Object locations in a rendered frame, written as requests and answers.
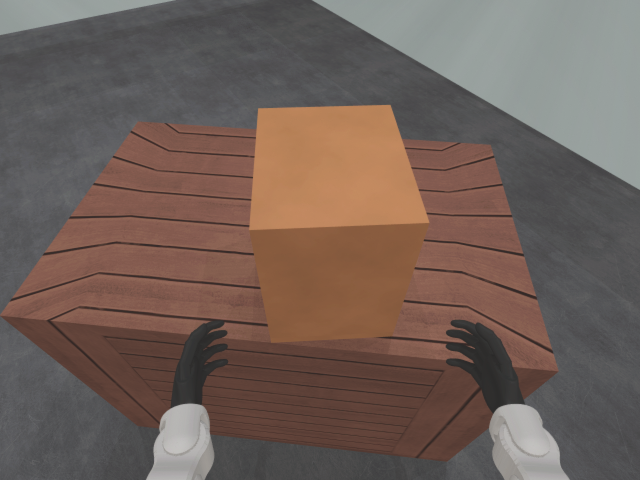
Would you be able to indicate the carton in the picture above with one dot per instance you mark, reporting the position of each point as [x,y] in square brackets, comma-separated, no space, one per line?
[337,221]

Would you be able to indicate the robot right forearm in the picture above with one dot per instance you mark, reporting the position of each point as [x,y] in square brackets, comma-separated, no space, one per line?
[523,449]

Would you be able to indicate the robot left forearm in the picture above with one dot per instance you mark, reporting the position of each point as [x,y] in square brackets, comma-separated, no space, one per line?
[183,450]

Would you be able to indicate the pedestal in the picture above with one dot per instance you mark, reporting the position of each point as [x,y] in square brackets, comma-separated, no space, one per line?
[160,244]

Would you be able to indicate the left robot hand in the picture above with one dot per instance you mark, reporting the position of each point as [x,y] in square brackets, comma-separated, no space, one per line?
[191,372]

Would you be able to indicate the right robot hand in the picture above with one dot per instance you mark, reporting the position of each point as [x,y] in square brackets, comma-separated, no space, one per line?
[492,368]

